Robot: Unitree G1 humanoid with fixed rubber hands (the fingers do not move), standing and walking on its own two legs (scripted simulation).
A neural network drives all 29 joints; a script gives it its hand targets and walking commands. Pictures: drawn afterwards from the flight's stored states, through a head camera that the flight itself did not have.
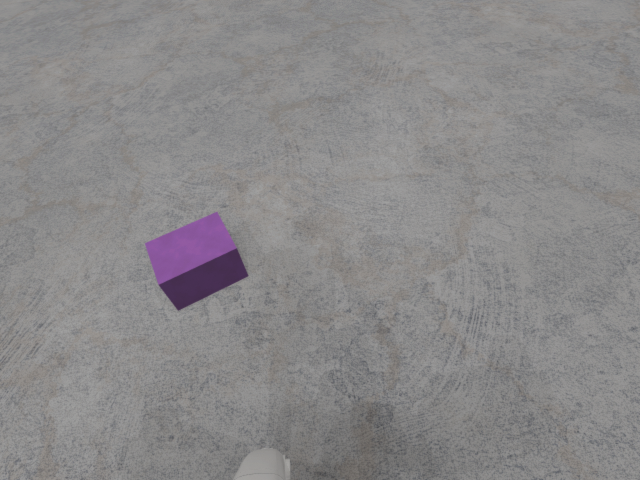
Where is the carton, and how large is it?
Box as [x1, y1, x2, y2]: [145, 212, 247, 310]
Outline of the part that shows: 217,212 145,243 158,284 178,310 247,276 236,247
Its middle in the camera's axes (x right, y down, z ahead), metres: -0.47 +0.08 +1.51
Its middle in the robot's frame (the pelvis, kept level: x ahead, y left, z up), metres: +0.96 +0.57 -0.69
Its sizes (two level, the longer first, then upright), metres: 0.295 0.221 0.183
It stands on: the floor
